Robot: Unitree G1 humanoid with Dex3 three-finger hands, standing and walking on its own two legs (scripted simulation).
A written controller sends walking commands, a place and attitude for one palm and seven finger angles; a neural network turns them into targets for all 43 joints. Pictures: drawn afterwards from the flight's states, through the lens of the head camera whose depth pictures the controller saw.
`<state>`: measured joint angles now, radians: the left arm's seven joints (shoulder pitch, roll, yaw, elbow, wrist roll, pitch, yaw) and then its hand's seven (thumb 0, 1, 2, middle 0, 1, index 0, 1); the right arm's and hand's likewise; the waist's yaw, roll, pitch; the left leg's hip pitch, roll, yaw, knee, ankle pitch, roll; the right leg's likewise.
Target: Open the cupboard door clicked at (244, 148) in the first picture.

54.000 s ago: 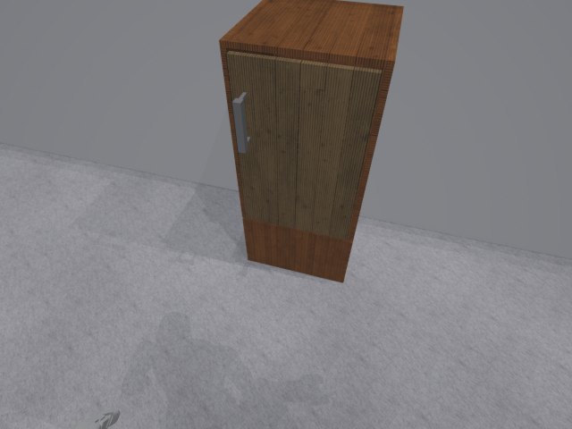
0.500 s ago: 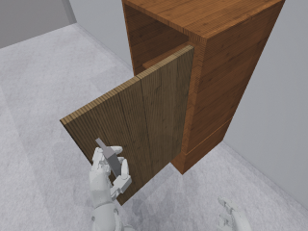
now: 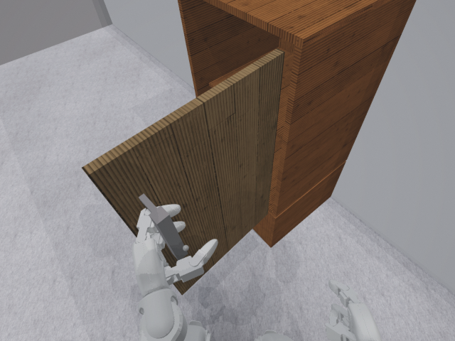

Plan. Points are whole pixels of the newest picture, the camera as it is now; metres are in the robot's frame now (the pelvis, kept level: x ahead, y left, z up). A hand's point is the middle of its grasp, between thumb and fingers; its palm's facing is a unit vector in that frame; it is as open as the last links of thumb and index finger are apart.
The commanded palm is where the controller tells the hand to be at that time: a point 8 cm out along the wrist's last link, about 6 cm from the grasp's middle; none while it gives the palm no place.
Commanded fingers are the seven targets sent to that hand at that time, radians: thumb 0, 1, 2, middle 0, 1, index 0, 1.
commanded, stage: open thumb and fingers to let go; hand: left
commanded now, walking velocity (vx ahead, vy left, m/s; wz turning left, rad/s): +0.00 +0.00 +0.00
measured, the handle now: (163, 228) +0.31 +0.12 +0.04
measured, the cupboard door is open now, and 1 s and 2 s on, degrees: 95 97 96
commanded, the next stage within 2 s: slide the hand sideways off the handle in 0.42 s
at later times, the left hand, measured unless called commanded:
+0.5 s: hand (176, 246) +0.27 +0.09 +0.04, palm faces +0.22 -0.98 -0.03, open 14.9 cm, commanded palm +0.22 +0.13 +0.04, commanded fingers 0.00 -0.50 0.30 -0.15 -0.30 -0.15 -0.30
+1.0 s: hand (172, 274) +0.22 +0.09 +0.05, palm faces -0.10 -0.99 +0.03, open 16.0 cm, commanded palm +0.19 +0.15 +0.04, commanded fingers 0.00 -0.50 0.30 -0.15 -0.30 -0.15 -0.30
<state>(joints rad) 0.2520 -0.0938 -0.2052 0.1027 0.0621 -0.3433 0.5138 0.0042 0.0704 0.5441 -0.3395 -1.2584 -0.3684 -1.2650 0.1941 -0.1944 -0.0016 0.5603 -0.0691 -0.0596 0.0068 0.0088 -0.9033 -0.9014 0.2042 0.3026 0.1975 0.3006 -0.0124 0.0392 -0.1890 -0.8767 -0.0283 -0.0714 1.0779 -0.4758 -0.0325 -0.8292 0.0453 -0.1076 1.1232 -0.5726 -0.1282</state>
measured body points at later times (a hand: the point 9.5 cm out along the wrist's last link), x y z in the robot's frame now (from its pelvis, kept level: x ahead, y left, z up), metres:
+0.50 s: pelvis +0.00 +0.05 +0.00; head +0.04 +0.04 +0.45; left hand +0.26 +0.15 +0.05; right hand +0.18 -0.17 -0.09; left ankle +0.03 +0.16 -0.65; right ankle -0.01 -0.03 -0.65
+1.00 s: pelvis -0.01 +0.07 -0.01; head +0.04 +0.07 +0.44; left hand +0.22 +0.15 +0.05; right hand +0.16 -0.14 -0.09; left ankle +0.03 +0.16 -0.65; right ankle -0.01 -0.03 -0.65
